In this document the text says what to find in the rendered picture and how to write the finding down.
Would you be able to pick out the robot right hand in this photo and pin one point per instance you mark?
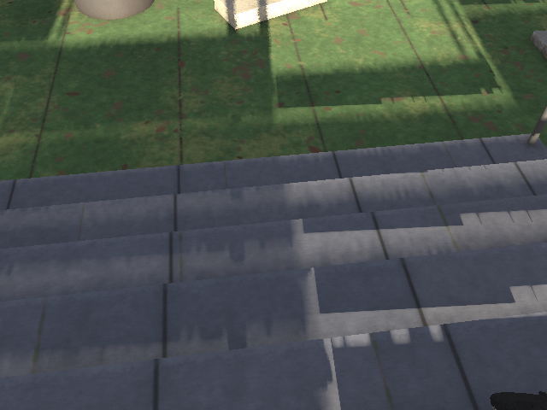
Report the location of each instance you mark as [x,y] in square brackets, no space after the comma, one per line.
[519,401]

